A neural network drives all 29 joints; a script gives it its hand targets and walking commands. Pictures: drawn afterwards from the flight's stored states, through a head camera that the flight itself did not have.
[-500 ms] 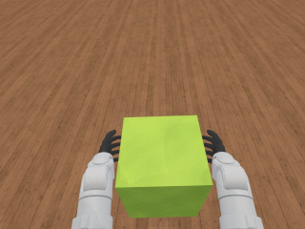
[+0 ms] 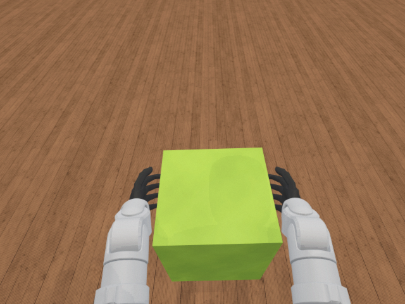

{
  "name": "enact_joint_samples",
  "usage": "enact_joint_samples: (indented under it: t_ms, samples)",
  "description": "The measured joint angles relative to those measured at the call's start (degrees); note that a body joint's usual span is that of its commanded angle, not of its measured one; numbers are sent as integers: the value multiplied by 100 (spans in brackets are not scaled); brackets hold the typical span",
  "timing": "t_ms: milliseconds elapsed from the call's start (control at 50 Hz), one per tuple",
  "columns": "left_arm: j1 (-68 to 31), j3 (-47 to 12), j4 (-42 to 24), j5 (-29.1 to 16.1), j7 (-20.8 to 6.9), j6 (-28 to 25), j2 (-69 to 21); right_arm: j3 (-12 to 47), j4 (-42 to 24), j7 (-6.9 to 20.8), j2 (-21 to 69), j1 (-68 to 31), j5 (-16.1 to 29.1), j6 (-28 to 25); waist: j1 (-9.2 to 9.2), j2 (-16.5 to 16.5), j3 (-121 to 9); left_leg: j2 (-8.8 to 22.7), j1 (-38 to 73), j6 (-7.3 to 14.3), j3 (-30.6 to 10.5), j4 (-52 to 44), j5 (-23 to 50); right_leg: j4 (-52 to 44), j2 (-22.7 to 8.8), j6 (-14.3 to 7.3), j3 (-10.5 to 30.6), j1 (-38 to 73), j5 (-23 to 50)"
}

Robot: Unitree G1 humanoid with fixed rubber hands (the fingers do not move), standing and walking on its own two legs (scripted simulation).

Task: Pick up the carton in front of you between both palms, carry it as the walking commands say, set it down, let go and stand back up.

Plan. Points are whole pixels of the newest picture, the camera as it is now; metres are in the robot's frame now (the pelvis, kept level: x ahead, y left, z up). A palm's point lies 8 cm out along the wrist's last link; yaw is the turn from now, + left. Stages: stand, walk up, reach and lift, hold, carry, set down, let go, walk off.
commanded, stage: carry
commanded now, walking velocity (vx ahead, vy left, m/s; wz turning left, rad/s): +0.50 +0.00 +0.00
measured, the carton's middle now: (214, 218) +0.30 +0.00 -0.04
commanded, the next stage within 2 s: none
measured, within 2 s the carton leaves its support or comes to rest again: neither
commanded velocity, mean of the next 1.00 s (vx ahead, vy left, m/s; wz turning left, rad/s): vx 0.11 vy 0.00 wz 0.00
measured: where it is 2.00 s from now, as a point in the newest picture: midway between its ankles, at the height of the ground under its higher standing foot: (212, 297)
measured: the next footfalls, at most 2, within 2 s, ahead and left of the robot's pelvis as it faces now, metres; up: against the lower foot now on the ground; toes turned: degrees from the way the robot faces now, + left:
right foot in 0.32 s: +0.31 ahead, -0.13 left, +0.00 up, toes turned -7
left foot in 0.60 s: +0.35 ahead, +0.09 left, +0.00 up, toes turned -13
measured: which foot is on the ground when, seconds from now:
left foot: down 0.00-0.34, up 0.36-0.58, down 0.60-1.00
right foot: up 0.00-0.30, down 0.32-1.00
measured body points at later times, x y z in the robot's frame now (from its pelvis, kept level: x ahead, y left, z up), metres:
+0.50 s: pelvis +0.22 -0.04 +0.02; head +0.25 -0.05 +0.46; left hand +0.50 +0.14 +0.02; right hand +0.53 -0.16 +0.01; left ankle +0.17 +0.08 -0.69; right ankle +0.27 -0.13 -0.73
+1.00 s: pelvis +0.35 -0.02 +0.01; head +0.34 -0.03 +0.46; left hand +0.64 +0.14 +0.04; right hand +0.66 -0.16 +0.04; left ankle +0.31 +0.08 -0.72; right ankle +0.27 -0.13 -0.72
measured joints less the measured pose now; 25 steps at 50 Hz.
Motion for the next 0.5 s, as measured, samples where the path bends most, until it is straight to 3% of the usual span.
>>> enact_joint_samples:
  t_ms: [60,100,180,260,320,340,380,420,460,500]
  samples:
    - [101,-52,-38,-3,-19,-2,16,109,-104,-13,-18,103,-40,71,-174,280,104,37,269,35,-71,-274,-240,1801,143,4,153,-1049,-284]
    - [169,-112,-90,-27,-32,31,28,198,-234,-57,-43,265,18,101,-239,386,153,64,524,-20,-168,-606,-203,1941,117,4,111,-1546,-181]
    - [330,-170,-535,-141,-21,93,50,359,-603,-180,-63,372,237,157,-264,436,273,112,1040,-123,-284,-1101,-191,829,-89,60,15,-2096,541]
    - [351,-137,-752,-177,-10,156,51,394,-701,-171,-48,270,236,228,-152,462,264,192,1515,-302,-347,-1231,-463,-452,-160,95,-200,-2157,1432]
    - [296,-122,-585,-136,-21,204,44,360,-597,-111,-45,248,109,300,-39,487,141,316,1711,-495,-443,-757,-1014,-1138,-100,42,-537,-1815,1857]
    - [229,-117,-437,-102,-32,175,34,291,-528,-81,-44,214,62,306,-3,542,117,422,1618,-524,-488,-278,-1296,-1098,-73,-112,-627,-1745,2266]
    - [80,-96,-84,-36,-33,76,10,125,-341,-42,-34,145,-5,278,68,641,149,524,985,-451,-741,1269,-1554,-725,-25,-310,-742,-1748,2024]
    - [32,-67,94,-21,-38,14,-3,83,-236,-38,-36,165,-30,220,71,575,255,332,304,-359,-914,2331,-1838,-833,-65,-344,-764,-1572,1757]
    - [73,-96,128,-32,-35,-55,3,115,-232,-42,-50,245,-34,141,68,510,351,207,-136,-302,-856,2281,-1834,-1156,-101,-231,-770,-1347,1812]
    - [141,-140,54,-65,-16,-143,16,180,-295,-72,-58,312,-14,43,67,472,430,139,-372,-303,-750,1625,-1638,-1413,-99,-236,-756,-1169,1845]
